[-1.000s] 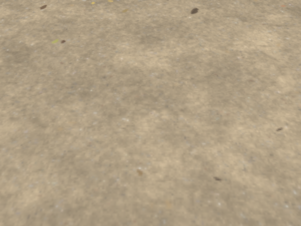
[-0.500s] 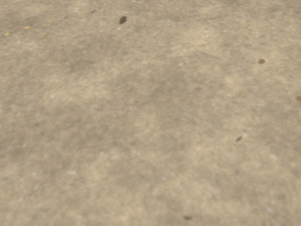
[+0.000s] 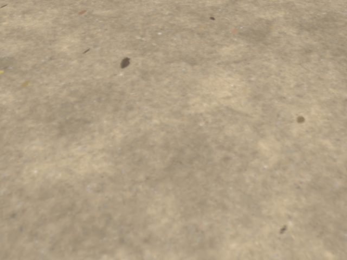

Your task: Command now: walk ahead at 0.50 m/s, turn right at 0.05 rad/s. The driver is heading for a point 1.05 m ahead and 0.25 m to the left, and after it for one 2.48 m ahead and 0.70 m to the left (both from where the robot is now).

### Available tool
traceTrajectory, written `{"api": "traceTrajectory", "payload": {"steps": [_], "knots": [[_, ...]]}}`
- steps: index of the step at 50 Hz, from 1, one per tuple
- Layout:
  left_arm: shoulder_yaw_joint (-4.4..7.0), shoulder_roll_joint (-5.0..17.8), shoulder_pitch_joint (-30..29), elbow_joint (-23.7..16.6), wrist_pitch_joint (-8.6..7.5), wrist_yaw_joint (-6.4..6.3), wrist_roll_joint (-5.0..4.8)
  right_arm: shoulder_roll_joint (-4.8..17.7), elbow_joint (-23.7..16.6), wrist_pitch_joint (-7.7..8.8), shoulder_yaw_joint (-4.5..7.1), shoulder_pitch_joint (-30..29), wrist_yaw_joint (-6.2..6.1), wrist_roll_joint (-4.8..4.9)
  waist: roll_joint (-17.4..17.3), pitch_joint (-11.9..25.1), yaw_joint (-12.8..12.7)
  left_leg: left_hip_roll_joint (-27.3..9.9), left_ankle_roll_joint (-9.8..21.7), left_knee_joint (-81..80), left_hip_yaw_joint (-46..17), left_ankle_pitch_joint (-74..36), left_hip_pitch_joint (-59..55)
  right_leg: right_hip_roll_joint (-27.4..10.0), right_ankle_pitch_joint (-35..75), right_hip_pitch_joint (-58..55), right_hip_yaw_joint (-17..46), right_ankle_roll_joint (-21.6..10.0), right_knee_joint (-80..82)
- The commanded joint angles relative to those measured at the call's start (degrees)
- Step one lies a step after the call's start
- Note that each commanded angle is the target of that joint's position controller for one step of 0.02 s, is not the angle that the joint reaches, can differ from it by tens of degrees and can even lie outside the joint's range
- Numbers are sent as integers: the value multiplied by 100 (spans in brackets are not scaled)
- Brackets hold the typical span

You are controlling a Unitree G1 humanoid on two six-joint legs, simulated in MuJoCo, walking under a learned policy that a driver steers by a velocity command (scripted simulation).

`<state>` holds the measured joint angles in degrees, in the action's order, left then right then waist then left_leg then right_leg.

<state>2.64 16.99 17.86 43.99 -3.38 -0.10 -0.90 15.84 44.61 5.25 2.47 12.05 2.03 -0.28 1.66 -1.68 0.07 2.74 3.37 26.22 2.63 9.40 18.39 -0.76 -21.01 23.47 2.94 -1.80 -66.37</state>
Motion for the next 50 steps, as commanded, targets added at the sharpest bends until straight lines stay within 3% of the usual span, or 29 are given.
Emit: {"api": "traceTrajectory", "payload": {"steps": [1, 4, 9, 13, 16, 17, 18, 19, 20, 21, 22, 23, 24, 26, 29, 31, 35, 40, 43, 44, 45, 46, 47, 48, 49, 50], "knots": [[151, 470, -8, -438, -72, -8, 24, 617, -223, 83, 131, 172, -30, -4, -667, 345, -13, -1555, 1040, -1545, -1896, -635, -1165, -568, 369, 1143, 201, 85, 298], [88, 314, -414, -569, -23, -25, 85, 842, -101, 97, 191, 277, -78, 45, -547, 113, 20, -1541, 1124, -1817, -1428, -1175, -967, -660, 877, 1410, 65, 268, 1101], [6, 138, -1365, -744, -123, 69, 51, 977, 78, 7, 216, 618, -147, 112, -498, -51, 356, -1219, 822, -1880, -709, -1251, -1007, -452, 2484, 1060, -185, 300, 2906], [19, 210, -1930, -930, -182, 183, -8, 1048, 299, -107, 240, 1000, -166, 152, -528, -190, 506, -1530, 767, -1654, -814, -1230, -1638, -318, 2464, 1122, -179, 172, 3511], [80, 380, -1808, -940, -210, 249, 6, 1152, 374, -204, 291, 970, -213, 169, -625, -82, 285, -1739, 619, -1194, -874, -1960, -2132, -208, 1840, 830, -212, -61, 3766], [145, 497, -1427, -840, -217, 242, 26, 1198, 360, -232, 302, 855, -230, 175, -663, 147, 28, -1656, 531, -734, -764, -2793, -2146, -58, 1738, 244, -357, -173, 3891], [275, 724, -639, -588, -211, 204, 49, 1104, 343, -260, 262, 811, -243, 158, -570, 654, -361, -1383, 386, 193, -540, -3377, -1925, 66, 1816, -889, -484, -344, 3989], [398, 1088, 377, -376, -191, 145, 101, 840, 210, -253, 141, 822, -260, 42, -164, 1491, -751, -1089, 182, 1747, -317, -2352, -939, -693, 2012, -2587, 309, -682, 3712], [513, 1601, 742, -271, -154, 134, 124, 154, 97, -138, -76, 1564, -208, 32, 1310, 2236, -455, -55, -221, 3904, -185, 1023, 1477, -2080, 837, -4652, 2964, -1612, 4130], [372, 1028, 812, -297, -141, 130, 63, 597, 211, -35, 18, 1304, -176, 140, 1069, 2302, -697, -115, -181, 4630, -988, 2367, 2171, -2185, 29, -4589, 3759, -1579, 4735], [282, 811, 417, -316, -154, 110, 66, 967, 35, 24, 138, 777, -147, 297, 723, 1365, -674, -394, -105, 4803, -1015, 1977, 2561, -2028, 17, -3851, 2893, -1303, 4874], [237, 688, 37, -348, -161, 98, 89, 933, -40, 34, 135, 460, -160, 298, 368, 894, -507, -680, -103, 4581, -859, 1460, 2439, -1812, 422, -3073, 2189, -1150, 5015], [190, 513, -259, -332, -185, 111, 113, 871, -58, 4, 154, 321, -172, 217, 236, 502, -349, -837, -143, 4252, -828, 1106, 2284, -1603, 828, -2421, 1689, -1071, 5237], [161, 351, -555, -288, -284, 126, 165, 701, 52, -159, 176, 617, -186, 203, 449, 347, -42, -1027, -224, 3978, -891, 683, 1669, -1378, 1323, -1703, 1015, -976, 5610], [217, 466, -594, -108, -386, 102, 185, 492, 14, -320, 168, 543, -216, 190, 256, 95, 65, -1045, -362, 3665, -952, 222, 1814, -1367, 1960, -1388, 313, -1016, 5930], [242, 529, -519, 9, -385, 55, 207, 464, -75, -327, 177, 301, -212, 164, 159, -9, 15, -1014, -418, 3164, -1017, -354, 2095, -1319, 2284, -1535, -87, -980, 5983], [259, 663, -442, 142, -331, -24, 169, 303, -277, -258, 117, -350, -80, 137, 78, -170, -217, -916, -369, 1800, -575, -1433, 1894, -1143, 2509, -1695, -858, -768, 6056], [333, 844, 49, 430, -124, -63, 53, 233, -742, -258, 67, -1148, 90, 139, -11, -408, -499, -807, -132, 1021, -200, -1037, 2291, -1495, 3132, -2790, -1153, -698, 5678], [394, 1037, -84, 416, 22, -120, -1, 421, -894, -287, 166, -970, 170, 141, 241, -104, -214, -416, 160, 944, 231, -195, 1693, -1566, 5411, -3172, -1381, -517, 4810], [415, 1110, -145, 390, 73, -153, -10, 560, -848, -309, 250, -593, 169, 146, 351, 161, 31, -195, 289, 987, 385, 89, 1157, -1538, 6289, -3168, -1447, -449, 4191], [417, 1141, -241, 365, 117, -178, -20, 795, -695, -321, 392, 134, 136, 163, 313, 548, 461, 32, 469, 768, 439, 13, 161, -1402, 6527, -2886, -1554, -324, 3186], [372, 1062, -278, 304, 97, -202, 4, 1168, -461, -359, 591, 1101, 35, 168, 21, 1042, 950, -48, 727, 440, -41, -247, -1502, -1165, 5498, -1845, -1594, -97, 1716], [127, 284, 241, 18, -41, -108, 217, 1844, -408, -374, 736, 1287, -63, 205, -1464, 1525, 477, -1553, 1691, 292, -2885, 232, -3706, -197, 714, 844, -1445, 291, -464], [71, 362, 0, -44, -296, -8, 123, 1597, -603, -290, 618, 1340, -44, 166, -1138, 2372, 586, -2232, 2229, -678, -5092, 847, -4359, 383, -1372, 1818, -36, 284, -1381], [182, 739, -701, -230, -443, 68, -120, 1225, -570, -227, 502, 1209, -24, 107, -752, 1721, 779, -2057, 1855, -897, -4308, 633, -3967, 31, -913, 2334, 295, 143, -1418], [152, 687, -882, -321, -521, 69, -138, 1080, -588, -183, 462, 891, -26, 120, -459, 1092, 564, -1822, 1637, -913, -3526, 195, -3125, -214, -389, 2298, 231, 57, -945]]}}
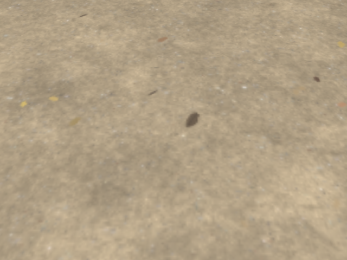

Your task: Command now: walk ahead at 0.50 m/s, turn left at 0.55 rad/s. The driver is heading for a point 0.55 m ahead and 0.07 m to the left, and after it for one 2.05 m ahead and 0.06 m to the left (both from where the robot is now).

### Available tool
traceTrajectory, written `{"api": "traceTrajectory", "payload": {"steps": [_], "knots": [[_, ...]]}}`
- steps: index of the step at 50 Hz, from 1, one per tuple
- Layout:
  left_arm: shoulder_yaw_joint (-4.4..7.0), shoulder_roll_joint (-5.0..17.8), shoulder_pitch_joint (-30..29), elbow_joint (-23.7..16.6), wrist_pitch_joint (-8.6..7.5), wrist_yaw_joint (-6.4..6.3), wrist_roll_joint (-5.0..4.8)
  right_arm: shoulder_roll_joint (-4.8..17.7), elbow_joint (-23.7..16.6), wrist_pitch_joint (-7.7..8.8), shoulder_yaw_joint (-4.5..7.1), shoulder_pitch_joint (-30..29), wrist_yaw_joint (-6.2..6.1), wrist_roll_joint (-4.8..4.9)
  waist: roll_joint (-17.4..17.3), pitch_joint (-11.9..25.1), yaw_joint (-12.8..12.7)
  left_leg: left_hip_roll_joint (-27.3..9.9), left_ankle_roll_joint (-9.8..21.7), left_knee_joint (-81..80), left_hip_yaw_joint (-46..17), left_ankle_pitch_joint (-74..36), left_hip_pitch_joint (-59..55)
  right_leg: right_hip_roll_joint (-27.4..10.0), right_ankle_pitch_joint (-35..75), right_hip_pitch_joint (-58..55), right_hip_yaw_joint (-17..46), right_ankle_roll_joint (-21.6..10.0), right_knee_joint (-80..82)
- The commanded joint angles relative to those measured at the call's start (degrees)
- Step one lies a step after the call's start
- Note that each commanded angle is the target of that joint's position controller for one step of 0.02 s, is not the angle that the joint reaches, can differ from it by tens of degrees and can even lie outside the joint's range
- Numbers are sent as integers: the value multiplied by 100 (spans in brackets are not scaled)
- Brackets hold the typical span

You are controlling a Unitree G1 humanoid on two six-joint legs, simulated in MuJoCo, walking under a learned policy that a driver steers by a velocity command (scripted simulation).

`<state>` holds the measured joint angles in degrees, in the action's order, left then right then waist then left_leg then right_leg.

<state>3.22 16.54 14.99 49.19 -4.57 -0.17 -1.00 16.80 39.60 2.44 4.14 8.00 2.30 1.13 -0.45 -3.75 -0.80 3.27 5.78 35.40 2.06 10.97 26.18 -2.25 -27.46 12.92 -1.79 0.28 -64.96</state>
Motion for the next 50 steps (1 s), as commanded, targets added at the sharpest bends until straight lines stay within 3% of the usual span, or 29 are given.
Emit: {"api": "traceTrajectory", "payload": {"steps": [1, 3, 5, 7, 10, 14, 16, 18, 19, 20, 21, 22, 23, 24, 25, 27, 32, 35, 38, 40, 42, 43, 44, 45, 46, 47, 48, 50], "knots": [[112, 713, -600, -777, -413, 30, 14, 811, -147, 109, 245, 903, -59, -8, 53, 890, 384, -1623, 1221, -1881, -2873, -560, -3062, -266, 557, 3038, 659, -117, -550], [177, 766, -404, -736, -278, 13, 132, 612, -319, 113, 169, 534, -102, -90, -155, 684, 42, -1343, 1146, -2119, -2361, -1331, -2080, -435, 903, 2313, 674, 14, -22], [151, 598, -348, -754, -159, 5, 180, 717, -330, 130, 200, 547, -162, -59, -162, 624, -42, -1227, 1173, -2237, -2036, -1772, -1599, -407, 1101, 2127, 545, 218, 468], [96, 458, -720, -890, -107, -13, 193, 879, -290, 122, 249, 695, -244, -38, -196, 471, 44, -1070, 1081, -2283, -1750, -1816, -1296, -304, 1661, 2144, 455, 385, 1254], [10, 291, -1390, -1061, -134, 31, 159, 929, -227, 63, 271, 913, -315, -1, -382, 387, 322, -772, 770, -2190, -1511, -1146, -1040, -26, 2857, 1733, 421, 433, 2671], [61, 496, -1796, -1233, -205, 116, 48, 913, -90, 9, 279, 1243, -335, 45, -506, 379, 472, -973, 607, -1872, -2022, -443, -1343, 160, 3159, 1407, 606, 348, 3469], [128, 666, -1690, -1231, -257, 151, 40, 875, -81, -12, 279, 1236, -360, 38, -613, 383, 360, -1127, 525, -1536, -2385, -322, -1642, 145, 2782, 1270, 718, 208, 3645], [218, 785, -1123, -1083, -314, 141, 47, 782, -126, -44, 259, 1100, -364, 14, -731, 508, 28, -1039, 370, -1037, -2525, -481, -1669, 173, 2447, 572, 593, -15, 3877], [303, 952, -544, -970, -344, 107, 117, 543, -170, -36, 171, 1105, -348, -15, -602, 933, -251, -734, 185, -234, -2299, -573, -1455, -81, 2339, -397, 736, -227, 3922], [376, 1264, 283, -893, -341, 61, 180, 178, -260, -29, 34, 1278, -337, -121, 217, 1755, -489, -287, -48, 1447, -1721, 552, -735, -1104, 1894, -1843, 1783, -536, 3903], [467, 1647, 598, -681, -258, 116, 217, 36, -467, 26, -20, 2019, -329, 106, 2318, 2155, -65, 254, -330, 3135, -1175, 2479, 1266, -2171, 195, -3159, 4642, -1402, 4677], [333, 1030, 346, -826, -246, 143, 95, 678, -257, 14, 92, 1888, -355, 148, 1415, 1611, -214, -196, -417, 3821, -1360, 2119, 1848, -2094, -897, -2824, 4688, -1277, 4914], [250, 729, 112, -874, -208, 114, 77, 926, -324, -18, 169, 1280, -348, 93, 902, 985, -347, -368, -443, 3927, -1195, 1573, 1959, -1866, -488, -2190, 3676, -1044, 4923], [201, 637, -142, -898, -177, 107, 137, 864, -353, -46, 172, 1029, -356, 34, 503, 695, -252, -566, -476, 3810, -1063, 1165, 1724, -1624, 401, -1574, 2929, -939, 4969], [167, 514, -281, -845, -156, 93, 159, 792, -415, -49, 186, 848, -335, -13, 482, 443, -182, -716, -493, 3549, -1060, 911, 1624, -1426, 1052, -1157, 2406, -939, 5061], [144, 438, -325, -762, -187, 60, 171, 577, -447, -95, 173, 901, -270, 59, 733, 382, -52, -909, -503, 3270, -942, 679, 1266, -1206, 1652, -773, 1675, -905, 5303], [245, 724, -191, -545, -216, 32, 134, 320, -682, -154, 94, 467, -223, 27, 473, 241, -85, -1019, -639, 2362, -805, -34, 1688, -1309, 2737, -908, 721, -1113, 5609], [220, 774, 7, -363, -170, 72, 80, 95, -759, -50, -20, 24, -155, -18, 350, 148, -204, -887, -576, 1172, -624, -710, 1296, -1098, 3092, -825, 303, -1114, 5673], [229, 938, 317, -180, -72, 90, -59, 45, -906, 73, -83, -628, -48, -40, 311, -66, -377, -776, -542, 251, -200, -950, 1002, -1091, 3186, -922, 273, -1131, 5641], [253, 1065, 517, -58, -3, 93, -93, 138, -1002, 127, -63, -874, 2, -2, 391, -122, -381, -676, -493, -132, -192, -744, 883, -1259, 3429, -1206, 431, -1099, 5483], [280, 1178, 529, 22, 61, 70, -119, 343, -983, 170, 13, -720, 18, 7, 550, 10, -155, -537, -370, -485, -192, -452, 419, -1359, 3975, -1428, 534, -986, 5120], [281, 1217, 443, 41, 84, 53, -139, 500, -866, 187, 96, -295, -2, -17, 598, 282, 162, -392, -256, -728, -92, -510, -330, -1267, 4719, -1363, 429, -868, 4626], [233, 1113, 424, 55, 89, 41, -131, 751, -603, 185, 239, 515, -54, -54, 537, 819, 590, -285, -104, -862, -8, -740, -1617, -996, 5129, -1021, 225, -699, 3700], [100, 781, 381, -67, 55, 40, -4, 1119, -406, 156, 370, 1505, -144, -143, 244, 1644, 1012, -1106, 192, -541, -775, -931, -3388, -702, 3822, 103, 57, -449, 2189], [-127, 27, 1023, -231, -23, 64, 64, 1622, -375, 116, 434, 1743, -200, -239, -1338, 2509, 643, -2714, 986, -951, -3332, -156, -5098, 223, -59, 2163, 23, -66, 125], [4, 576, 835, -122, -89, 79, -91, 1129, -399, 117, 313, 1777, -188, -235, -1066, 2700, 860, -2774, 1087, -1489, -4079, 464, -4829, 155, -650, 2644, 839, -65, -712], [110, 849, 418, -286, -96, 90, -216, 857, -337, 138, 210, 1457, -183, -175, -935, 1726, 785, -2570, 868, -1615, -3175, 421, -4201, -92, -269, 3105, 794, -99, -927], [129, 747, 62, -337, -49, 49, -96, 479, -253, 200, 105, 819, -155, -135, -641, 870, 439, -2112, 636, -1993, -1998, -111, -2857, -467, 578, 2872, 649, -87, -510]]}}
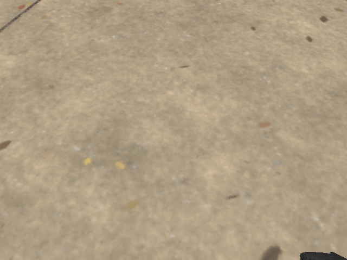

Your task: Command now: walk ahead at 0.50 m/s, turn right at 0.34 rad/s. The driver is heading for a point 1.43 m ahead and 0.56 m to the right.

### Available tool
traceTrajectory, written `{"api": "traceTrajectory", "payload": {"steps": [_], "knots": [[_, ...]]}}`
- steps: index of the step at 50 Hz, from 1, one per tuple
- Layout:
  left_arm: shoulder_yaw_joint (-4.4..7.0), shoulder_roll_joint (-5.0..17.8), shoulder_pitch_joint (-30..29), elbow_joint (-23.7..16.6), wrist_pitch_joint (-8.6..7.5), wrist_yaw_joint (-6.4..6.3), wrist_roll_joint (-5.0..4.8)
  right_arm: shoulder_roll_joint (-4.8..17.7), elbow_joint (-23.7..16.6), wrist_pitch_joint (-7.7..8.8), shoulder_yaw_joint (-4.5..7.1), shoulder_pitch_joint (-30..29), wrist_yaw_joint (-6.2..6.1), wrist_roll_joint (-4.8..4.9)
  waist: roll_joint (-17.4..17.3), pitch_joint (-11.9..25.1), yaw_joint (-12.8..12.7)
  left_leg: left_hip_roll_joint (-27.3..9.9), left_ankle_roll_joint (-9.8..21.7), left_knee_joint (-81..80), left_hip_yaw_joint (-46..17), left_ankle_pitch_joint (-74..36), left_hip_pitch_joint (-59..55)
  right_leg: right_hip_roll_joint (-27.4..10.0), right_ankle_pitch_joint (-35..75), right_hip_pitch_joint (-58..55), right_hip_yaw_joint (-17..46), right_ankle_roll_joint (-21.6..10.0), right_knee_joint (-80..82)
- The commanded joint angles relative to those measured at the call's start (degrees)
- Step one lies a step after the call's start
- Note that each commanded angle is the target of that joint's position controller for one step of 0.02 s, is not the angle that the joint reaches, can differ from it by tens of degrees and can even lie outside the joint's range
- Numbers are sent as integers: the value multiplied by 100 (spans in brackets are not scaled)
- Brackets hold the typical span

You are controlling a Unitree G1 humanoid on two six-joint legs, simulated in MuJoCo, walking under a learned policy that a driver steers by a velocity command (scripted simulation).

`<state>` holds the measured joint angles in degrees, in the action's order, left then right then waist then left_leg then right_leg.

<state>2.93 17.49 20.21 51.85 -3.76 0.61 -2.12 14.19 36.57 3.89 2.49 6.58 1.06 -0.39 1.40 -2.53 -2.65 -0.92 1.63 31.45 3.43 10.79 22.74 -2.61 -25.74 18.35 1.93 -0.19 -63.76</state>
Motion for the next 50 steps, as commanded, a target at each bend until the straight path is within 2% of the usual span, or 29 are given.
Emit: {"api": "traceTrajectory", "payload": {"steps": [1, 3, 5, 9, 12, 16, 18, 19, 20, 21, 22, 23, 24, 25, 26, 27, 28, 31, 34, 36, 40, 43, 44, 45, 46, 47, 48, 49, 50], "knots": [[181, 578, -333, -551, -44, -38, 34, 593, 73, 113, 237, 741, -18, -12, -884, 576, 420, -1537, 977, -1834, -1714, -369, -2026, -556, 683, 1964, 342, -21, -474], [146, 300, -206, -524, 117, -45, 10, 554, 181, 220, 265, 545, -20, -25, -746, 405, 220, -1528, 1012, -2194, -1249, -701, -1543, -603, 915, 1662, 340, 46, -314], [143, 212, -415, -635, 211, -52, 39, 653, 305, 282, 312, 494, -61, -37, -584, 170, 155, -1546, 1017, -2396, -811, -1020, -1401, -622, 1240, 1861, 397, 109, -20], [103, 121, -967, -832, 204, 58, 83, 852, 504, 261, 382, 613, -154, -51, -469, -35, 276, -1380, 874, -2499, 49, -1218, -1559, -552, 2418, 1988, 277, 117, 1258], [44, 62, -1579, -1048, 183, 172, 103, 1040, 640, 203, 442, 828, -198, 6, -347, -214, 503, -1445, 791, -2518, 440, -1230, -1769, -462, 2783, 1888, -47, 17, 2062], [65, 185, -2043, -1341, 203, 277, 101, 1206, 838, 57, 516, 1068, -202, 142, -375, -338, 596, -1647, 640, -2128, 688, -1686, -2549, -339, 2217, 2008, -319, -258, 2593], [149, 338, -1863, -1405, 225, 300, 104, 1373, 850, -28, 558, 1004, -215, 192, -529, -79, 394, -1655, 516, -1432, 847, -3426, -2781, -14, 1632, 1484, -650, -476, 2642], [244, 485, -1414, -1333, 242, 291, 88, 1442, 836, -83, 571, 935, -224, 220, -595, 229, 114, -1587, 429, -699, 948, -4355, -2769, 245, 1398, 854, -842, -615, 2667], [412, 743, -554, -1116, 253, 249, 64, 1409, 807, -130, 543, 837, -231, 252, -500, 673, -378, -1367, 247, 474, 1128, -4621, -2418, 558, 1635, -344, -950, -814, 3011], [639, 1248, 417, -861, 308, 138, 47, 1221, 731, -103, 456, 941, -258, 139, -32, 1193, -749, -1126, -59, 2177, 1151, -3209, -1130, 257, 1802, -2088, -125, -1105, 3153], [728, 1926, 230, -911, 280, 87, 3, 339, 399, 37, 190, 1402, -210, -101, 1570, 1512, -6, 76, -481, 4222, 679, 2037, 1472, -1202, 792, -3714, 3210, -2164, 3807], [581, 1520, 347, -1144, 161, 136, 74, 712, 351, 266, 198, 915, -148, 107, 795, 2292, -383, 243, -378, 4853, -769, 2451, 2072, -1648, 30, -4071, 4699, -2411, 4713], [480, 1149, 188, -1086, 64, 159, 118, 994, 195, 383, 272, 364, -103, 329, 471, 1530, -461, -24, -224, 4791, -836, 1900, 2575, -1544, 414, -3670, 3943, -2109, 4850], [430, 975, -99, -1109, 13, 150, 85, 938, 203, 454, 242, 286, -131, 264, 161, 1066, -248, -283, -115, 4333, -830, 1401, 2432, -1293, 922, -2908, 3222, -1907, 4780], [368, 755, -520, -1184, 6, 129, 92, 965, 287, 466, 273, 307, -177, 98, -4, 762, 3, -476, -129, 3817, -845, 1069, 2030, -1071, 1555, -2120, 2647, -1743, 4771], [303, 588, -767, -1297, -1, 97, 164, 1023, 330, 413, 318, 409, -181, 26, 80, 671, 207, -593, -144, 3520, -896, 842, 1578, -904, 2076, -1578, 2285, -1679, 4874], [292, 570, -850, -1357, -2, 73, 195, 1012, 333, 341, 332, 457, -169, 3, 127, 634, 303, -601, -196, 3308, -884, 733, 1330, -832, 2362, -1274, 2150, -1687, 4989], [344, 763, -678, -1321, -29, -35, 146, 758, 248, 194, 269, 262, -170, -51, 29, 444, 324, -490, -441, 2441, -699, 256, 1212, -642, 3036, -718, 1621, -1687, 5132], [374, 845, -450, -1257, 8, -125, 104, 567, 77, 186, 175, -393, -132, -39, 185, 242, 87, -257, -560, 1063, -650, -953, 1025, -310, 2653, -433, 1254, -1406, 5124], [380, 852, -277, -1214, 45, -151, 90, 525, -11, 216, 139, -779, -74, 15, 293, 176, -82, -64, -572, 350, -604, -1509, 716, -232, 2243, -316, 1250, -1270, 5083], [383, 804, 50, -1099, 111, -174, 50, 744, -130, 302, 193, -1075, 24, 93, 369, 166, -163, 53, -453, -270, -811, -1424, 524, -465, 1842, -805, 1817, -1166, 4615], [369, 729, 23, -1063, 151, -194, 107, 886, 14, 386, 255, -595, 65, 79, 602, 261, 88, 25, -175, -464, -683, -931, 62, -648, 2294, -1206, 2028, -1030, 4096], [322, 600, 2, -1075, 154, -181, 126, 985, 158, 411, 324, -122, 39, 34, 584, 488, 326, 81, -9, -649, -559, -886, -629, -423, 2847, -1184, 1907, -906, 3620], [214, 341, -7, -1139, 140, -152, 179, 1198, 254, 438, 393, 586, 9, -58, 321, 1143, 661, -480, 323, -483, -1051, -793, -1857, -126, 2749, -799, 1592, -718, 2428], [104, 6, 737, -1194, 87, -155, 126, 1721, 389, 406, 521, 1315, -4, -139, -1023, 2030, 556, -1689, 1188, -595, -3154, -175, -3900, 647, 1150, 868, 922, -274, 460], [92, 191, 948, -1162, 41, -160, -1, 1559, 651, 341, 520, 1660, 73, 33, -1992, 2093, 584, -2230, 1603, -1426, -5035, 1559, -4312, 755, -764, 2177, 802, -128, -658], [208, 702, 368, -1182, 27, -156, -38, 1102, 568, 324, 386, 1346, 72, 128, -1157, 1194, 719, -2035, 1356, -1621, -4580, 2318, -3652, 448, -400, 2649, 981, -150, -1053], [218, 758, -210, -1307, 30, -155, 20, 917, 507, 274, 313, 1002, 54, 80, -703, 669, 702, -1789, 1141, -1642, -3732, 1918, -2945, 229, 38, 2640, 747, -170, -1017], [206, 675, -525, -1400, 14, -142, 112, 794, 515, 243, 253, 776, 52, 27, -493, 277, 600, -1543, 1101, -1780, -3137, 1253, -2278, 66, 338, 2539, 621, -171, -707]]}}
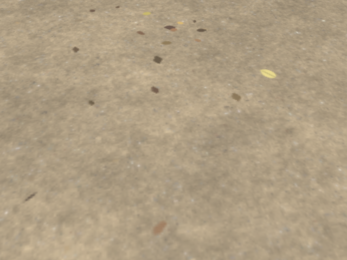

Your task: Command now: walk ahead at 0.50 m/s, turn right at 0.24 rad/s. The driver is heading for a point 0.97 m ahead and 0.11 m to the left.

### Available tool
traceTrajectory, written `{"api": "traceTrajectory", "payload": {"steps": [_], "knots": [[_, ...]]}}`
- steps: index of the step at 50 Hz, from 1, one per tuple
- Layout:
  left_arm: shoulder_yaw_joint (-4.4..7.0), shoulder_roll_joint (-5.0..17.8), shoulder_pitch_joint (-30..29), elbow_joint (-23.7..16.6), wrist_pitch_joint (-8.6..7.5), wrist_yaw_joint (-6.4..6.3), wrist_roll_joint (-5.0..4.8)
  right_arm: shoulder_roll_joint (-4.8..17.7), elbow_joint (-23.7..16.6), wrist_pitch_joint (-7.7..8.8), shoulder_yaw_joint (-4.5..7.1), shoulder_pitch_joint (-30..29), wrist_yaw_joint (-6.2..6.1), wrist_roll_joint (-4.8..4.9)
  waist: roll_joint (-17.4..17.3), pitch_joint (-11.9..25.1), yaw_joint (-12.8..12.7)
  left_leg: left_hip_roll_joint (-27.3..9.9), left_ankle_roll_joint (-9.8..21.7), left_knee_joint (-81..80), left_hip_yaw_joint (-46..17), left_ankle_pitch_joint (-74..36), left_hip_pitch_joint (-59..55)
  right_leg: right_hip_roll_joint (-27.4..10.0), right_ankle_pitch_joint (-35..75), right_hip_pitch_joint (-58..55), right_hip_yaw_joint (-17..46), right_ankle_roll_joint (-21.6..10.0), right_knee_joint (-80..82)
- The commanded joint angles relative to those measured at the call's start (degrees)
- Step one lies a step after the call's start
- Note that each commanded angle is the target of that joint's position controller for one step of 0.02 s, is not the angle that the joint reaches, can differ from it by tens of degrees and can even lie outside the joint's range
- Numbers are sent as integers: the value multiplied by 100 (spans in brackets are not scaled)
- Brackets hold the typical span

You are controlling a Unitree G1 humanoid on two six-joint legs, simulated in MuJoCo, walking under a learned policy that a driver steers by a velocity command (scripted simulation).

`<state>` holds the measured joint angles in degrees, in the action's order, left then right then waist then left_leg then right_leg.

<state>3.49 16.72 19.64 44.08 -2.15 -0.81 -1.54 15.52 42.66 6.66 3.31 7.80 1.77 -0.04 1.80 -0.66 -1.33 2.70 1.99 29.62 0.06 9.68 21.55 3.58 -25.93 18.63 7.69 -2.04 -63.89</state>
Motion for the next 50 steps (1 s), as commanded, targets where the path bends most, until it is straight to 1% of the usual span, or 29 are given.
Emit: {"api": "traceTrajectory", "payload": {"steps": [1, 2, 4, 6, 9, 12, 15, 17, 18, 19, 20, 21, 22, 23, 24, 25, 26, 28, 30, 35, 40, 43, 44, 45, 46, 47, 48, 49, 50], "knots": [[162, 679, -517, -645, -157, 23, 104, 551, -78, -33, 122, 516, -35, -49, -608, -7, 313, -1718, 1008, -1702, -2398, 833, -1778, -759, 623, 2274, 9, 10, -311], [145, 568, -440, -626, -156, 47, 95, 508, -54, -26, 97, 475, -44, -66, -730, -3, 218, -1565, 968, -1811, -2105, 441, -1550, -853, 759, 2010, -74, 25, -69], [90, 365, -413, -616, -147, 70, 98, 581, 42, 0, 108, 569, -57, -7, -785, 50, 177, -1488, 1061, -1972, -1705, -186, -1419, -916, 903, 1902, -260, 96, 347], [25, 251, -755, -753, -162, 75, 138, 794, 135, -2, 158, 681, -88, 38, -663, -17, 241, -1516, 1145, -2120, -1407, -677, -1409, -978, 1303, 2015, -372, 192, 1025], [-50, 128, -1287, -868, -211, 125, 130, 943, 248, -63, 180, 846, -121, 83, -593, -62, 415, -1347, 1017, -2177, -875, -1045, -1395, -910, 2256, 1760, -536, 249, 2173], [-69, 134, -1795, -984, -249, 191, 76, 1016, 423, -123, 174, 1201, -129, 130, -582, -139, 615, -1341, 923, -2111, -646, -1140, -1470, -735, 2837, 1410, -691, 268, 2897], [-51, 215, -2149, -1136, -274, 264, 42, 1057, 593, -214, 172, 1447, -137, 154, -618, -252, 645, -1583, 839, -1906, -720, -1307, -1948, -653, 2621, 1438, -681, 124, 3278], [-8, 338, -2075, -1153, -295, 302, 47, 1149, 657, -286, 198, 1452, -164, 158, -676, -191, 488, -1705, 732, -1607, -727, -1844, -2248, -572, 2252, 1176, -725, -34, 3487], [52, 453, -1744, -1072, -303, 298, 68, 1208, 656, -316, 208, 1364, -179, 165, -698, 3, 246, -1641, 646, -1193, -605, -2653, -2271, -442, 2179, 627, -849, -148, 3645], [174, 664, -1031, -848, -296, 265, 100, 1156, 650, -338, 180, 1326, -193, 164, -615, 452, -124, -1408, 515, -362, -374, -3380, -2095, -311, 2253, -432, -975, -313, 3785], [297, 979, -49, -627, -277, 207, 142, 960, 538, -324, 85, 1262, -207, 75, -406, 1177, -555, -1156, 315, 972, -165, -2763, -1239, -857, 2399, -2024, -439, -606, 3537], [435, 1601, 557, -522, -227, 170, 208, 351, 356, -213, -121, 1810, -178, -3, 954, 2042, -467, -277, -117, 3266, 191, -169, 1078, -2358, 1759, -4234, 2027, -1493, 3694], [329, 1191, 707, -464, -193, 183, 126, 552, 445, -91, -90, 1733, -141, 54, 1196, 2354, -552, -128, -106, 4096, -531, 2331, 1879, -2645, 1071, -4309, 3373, -1724, 4441], [215, 928, 296, -482, -195, 187, 104, 991, 301, -31, 42, 1246, -99, 206, 784, 1389, -499, -477, -39, 4411, -579, 2044, 2367, -2428, 787, -3580, 2627, -1454, 4583], [161, 776, -92, -531, -194, 186, 110, 969, 221, -16, 35, 883, -96, 224, 473, 828, -354, -737, -15, 4209, -409, 1519, 2325, -2163, 1034, -2760, 1901, -1290, 4720], [111, 627, -409, -539, -203, 211, 144, 899, 205, -37, 41, 727, -110, 137, 240, 414, -185, -893, -58, 3852, -336, 1150, 2144, -1930, 1433, -2019, 1423, -1214, 4939], [71, 497, -618, -555, -238, 227, 188, 841, 239, -98, 64, 796, -123, 81, 320, 248, 22, -1046, -95, 3571, -384, 868, 1787, -1744, 1803, -1486, 1078, -1143, 5139], [88, 505, -753, -501, -309, 242, 177, 595, 319, -220, 19, 989, -127, 65, 392, 199, 231, -1087, -206, 3326, -335, 595, 1372, -1620, 2240, -939, 697, -1204, 5440], [127, 623, -681, -381, -371, 220, 160, 531, 236, -282, 3, 764, -155, 24, 277, 67, 264, -1110, -315, 2885, -315, 183, 1519, -1589, 2601, -788, 366, -1263, 5605], [171, 818, -283, -95, -333, 117, 116, 360, -21, -206, -87, -287, -76, 18, 116, -186, -59, -916, -336, 963, -156, -1406, 1365, -1351, 2711, -837, -296, -1018, 5714], [216, 954, 228, 270, -223, 78, 35, 470, -293, -150, -94, -996, 57, 83, 108, -341, -254, -749, -145, 138, -191, -1363, 1406, -1711, 2641, -1673, -221, -909, 5435], [251, 1030, 222, 385, -121, 39, 28, 635, -293, -120, -39, -805, 105, 71, 223, -178, -52, -598, 80, -84, -72, -696, 998, -1854, 3514, -2164, -182, -746, 4931], [251, 1054, 122, 384, -84, 26, 31, 757, -182, -111, 32, -381, 91, 59, 253, 80, 215, -420, 196, -209, 114, -590, 340, -1718, 4415, -2165, -316, -642, 4403], [193, 922, 135, 377, -52, 12, 67, 1018, 79, -114, 173, 462, 44, 46, 154, 640, 586, -349, 368, -205, 186, -671, -889, -1406, 4842, -1868, -552, -483, 3380], [60, 638, 240, 232, -53, -12, 203, 1447, 263, -138, 294, 1460, -14, -4, -508, 1536, 896, -1366, 727, 11, -964, -923, -2605, -1035, 3371, -767, -834, -268, 1583], [-122, -30, 968, 191, -174, 55, 164, 1771, 390, -182, 367, 1678, 12, 18, -2075, 2132, 488, -2436, 1615, -702, -3664, 546, -4331, 23, -385, 1514, -718, 96, -247], [2, 592, 572, 260, -289, 84, 56, 1184, 318, -179, 207, 1616, 22, 105, -1395, 1913, 759, -2346, 1463, -1156, -3996, 1393, -4215, -221, -778, 2162, -2, 35, -868], [82, 847, 28, 89, -363, 111, -80, 1003, 257, -166, 144, 1224, 1, 83, -1087, 1120, 717, -2195, 1235, -1272, -3200, 1243, -3543, -493, -273, 2513, -111, -43, -909], [65, 788, -276, 23, -388, 80, -59, 936, 186, -160, 123, 848, -8, 34, -628, 699, 564, -2000, 1134, -1377, -2628, 646, -2803, -778, 252, 2376, -291, -37, -684]]}}
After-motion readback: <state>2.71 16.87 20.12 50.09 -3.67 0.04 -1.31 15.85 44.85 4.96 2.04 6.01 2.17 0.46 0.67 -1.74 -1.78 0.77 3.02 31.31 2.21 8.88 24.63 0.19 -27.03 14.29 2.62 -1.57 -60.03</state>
